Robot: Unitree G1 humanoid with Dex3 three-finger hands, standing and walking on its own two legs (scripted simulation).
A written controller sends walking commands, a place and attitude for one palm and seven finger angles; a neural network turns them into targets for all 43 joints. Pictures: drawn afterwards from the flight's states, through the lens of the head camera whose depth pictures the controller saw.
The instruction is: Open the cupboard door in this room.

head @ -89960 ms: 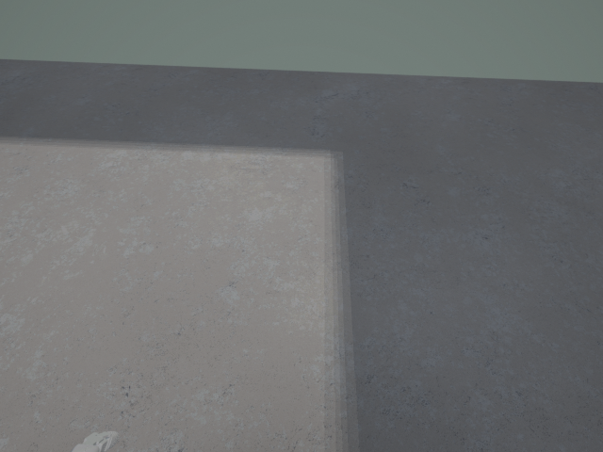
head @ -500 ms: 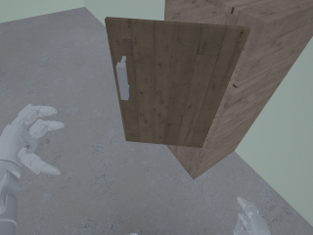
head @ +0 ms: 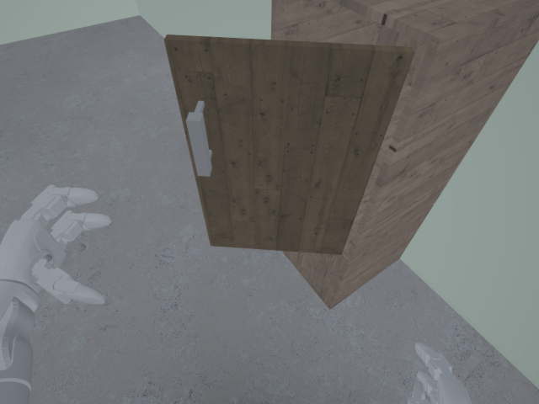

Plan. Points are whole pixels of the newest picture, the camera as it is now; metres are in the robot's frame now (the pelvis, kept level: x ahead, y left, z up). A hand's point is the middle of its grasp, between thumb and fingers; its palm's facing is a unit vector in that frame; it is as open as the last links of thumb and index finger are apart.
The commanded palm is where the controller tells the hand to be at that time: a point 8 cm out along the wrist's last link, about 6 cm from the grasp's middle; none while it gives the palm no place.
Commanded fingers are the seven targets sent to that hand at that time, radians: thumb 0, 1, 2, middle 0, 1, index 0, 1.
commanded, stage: move the hooked fingers beside the handle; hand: left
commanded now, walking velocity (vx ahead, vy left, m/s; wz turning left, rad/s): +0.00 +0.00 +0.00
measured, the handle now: (202, 139) +0.55 +0.17 +0.08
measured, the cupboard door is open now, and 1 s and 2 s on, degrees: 51 51 51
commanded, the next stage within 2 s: none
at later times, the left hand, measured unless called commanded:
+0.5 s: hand (111, 216) +0.34 +0.26 +0.10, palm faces +0.03 -1.00 -0.02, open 14.0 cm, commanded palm +0.32 +0.31 +0.10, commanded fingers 0.00 -0.50 0.30 -0.30 -1.20 -0.30 -1.20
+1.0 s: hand (132, 186) +0.41 +0.25 +0.09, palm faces +0.01 -1.00 +0.00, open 14.0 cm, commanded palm +0.39 +0.29 +0.09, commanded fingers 0.00 -0.50 0.30 -0.30 -1.20 -0.30 -1.20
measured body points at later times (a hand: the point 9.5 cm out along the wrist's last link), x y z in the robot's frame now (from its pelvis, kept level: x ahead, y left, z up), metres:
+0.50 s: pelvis +0.00 -0.01 +0.00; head +0.04 -0.01 +0.45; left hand +0.34 +0.31 +0.10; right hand +0.13 -0.27 -0.09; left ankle +0.03 +0.09 -0.71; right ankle -0.01 -0.12 -0.71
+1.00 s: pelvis +0.00 +0.00 -0.01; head +0.06 +0.01 +0.44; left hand +0.40 +0.30 +0.09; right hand +0.08 -0.27 -0.11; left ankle +0.03 +0.09 -0.71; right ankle -0.01 -0.12 -0.71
